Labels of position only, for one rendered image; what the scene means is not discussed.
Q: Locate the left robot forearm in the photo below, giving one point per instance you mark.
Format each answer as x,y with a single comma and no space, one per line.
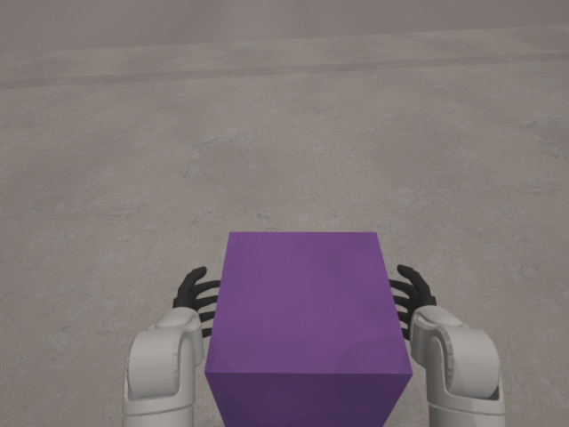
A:
159,372

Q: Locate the right robot forearm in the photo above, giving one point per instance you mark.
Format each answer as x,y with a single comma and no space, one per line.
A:
463,370

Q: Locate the robot left hand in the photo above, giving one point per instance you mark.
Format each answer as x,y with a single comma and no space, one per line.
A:
188,293

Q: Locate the robot right hand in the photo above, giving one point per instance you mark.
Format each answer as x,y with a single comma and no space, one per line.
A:
419,295

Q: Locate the carton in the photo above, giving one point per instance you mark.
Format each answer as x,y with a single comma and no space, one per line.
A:
306,332

